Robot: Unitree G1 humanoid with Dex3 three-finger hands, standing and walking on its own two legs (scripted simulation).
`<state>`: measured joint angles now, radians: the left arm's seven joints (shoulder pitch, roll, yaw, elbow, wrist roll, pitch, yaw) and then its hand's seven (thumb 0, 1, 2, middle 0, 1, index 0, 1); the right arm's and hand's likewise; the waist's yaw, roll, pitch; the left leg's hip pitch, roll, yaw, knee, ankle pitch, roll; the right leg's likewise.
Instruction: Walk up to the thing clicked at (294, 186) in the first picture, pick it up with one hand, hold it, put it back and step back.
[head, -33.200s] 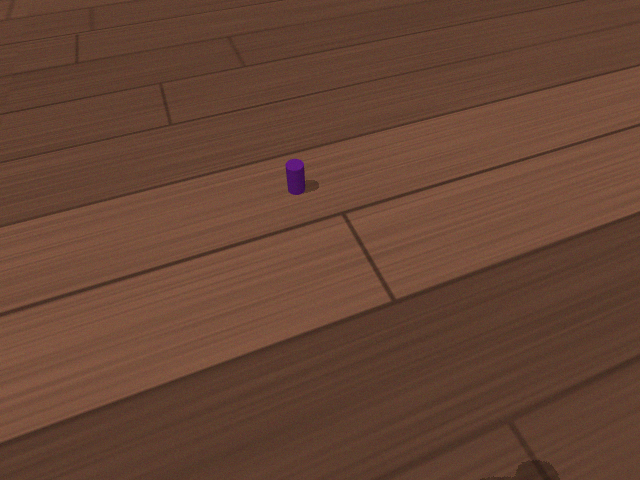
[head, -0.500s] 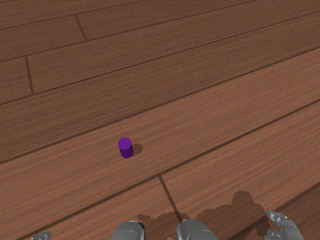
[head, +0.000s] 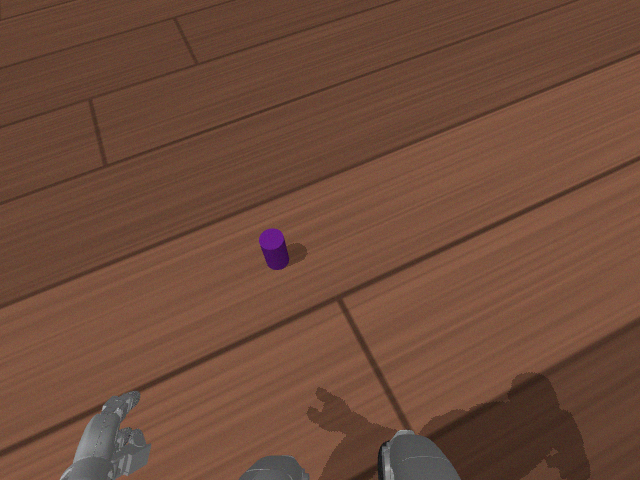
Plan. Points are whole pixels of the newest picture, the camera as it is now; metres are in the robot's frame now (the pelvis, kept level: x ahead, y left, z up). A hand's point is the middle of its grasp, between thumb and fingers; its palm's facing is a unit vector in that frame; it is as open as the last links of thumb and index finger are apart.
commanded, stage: step back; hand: left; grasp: from the side
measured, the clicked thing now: (274, 249) +0.78 +0.20 -0.68
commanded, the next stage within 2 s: stand in 1.90 s
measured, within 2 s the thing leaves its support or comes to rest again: neither
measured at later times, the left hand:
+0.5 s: hand out of the picture -0.09 +0.25 -0.13, palm faces -0.07 -0.90 -0.42, open 7.4 cm
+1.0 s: hand out of the picture -0.23 +0.28 -0.15, palm faces -0.01 -0.93 -0.36, open 7.4 cm
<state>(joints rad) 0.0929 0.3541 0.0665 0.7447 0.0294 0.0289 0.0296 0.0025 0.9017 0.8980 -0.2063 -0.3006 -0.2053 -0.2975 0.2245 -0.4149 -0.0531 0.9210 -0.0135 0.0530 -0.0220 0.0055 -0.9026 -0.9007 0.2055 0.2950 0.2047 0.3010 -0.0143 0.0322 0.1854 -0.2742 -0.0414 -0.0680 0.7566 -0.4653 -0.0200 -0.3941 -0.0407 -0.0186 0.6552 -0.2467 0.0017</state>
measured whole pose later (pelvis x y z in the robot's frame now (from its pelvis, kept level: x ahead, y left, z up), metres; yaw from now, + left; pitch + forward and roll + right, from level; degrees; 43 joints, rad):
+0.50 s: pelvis -0.17 -0.01 +0.00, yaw -5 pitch -3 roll +1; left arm 0.21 0.35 0.05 0.87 0.04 0.03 0.01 0.00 0.90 0.90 -0.21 -0.30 -0.20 -0.30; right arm 0.07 -0.39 -0.05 0.85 -0.01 0.08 -0.01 0.00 -0.90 -0.90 0.21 0.29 0.21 0.30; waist 0.05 0.04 0.17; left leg -0.50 -0.05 -0.11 0.99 -0.48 0.00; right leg -0.27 0.02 0.05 0.67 -0.36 -0.02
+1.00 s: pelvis -0.29 +0.01 +0.01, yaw -2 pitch -2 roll +0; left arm 0.25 0.40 0.07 0.94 0.02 0.03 -0.01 0.00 0.91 0.90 -0.20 -0.30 -0.20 -0.30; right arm 0.20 -0.34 -0.04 0.93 -0.05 0.01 0.02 0.01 -0.90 -0.90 0.21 0.30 0.21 0.30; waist 0.02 -0.05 0.07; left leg -0.25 0.00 0.00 0.59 -0.30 0.02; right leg -0.32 0.01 0.07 0.81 -0.47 0.00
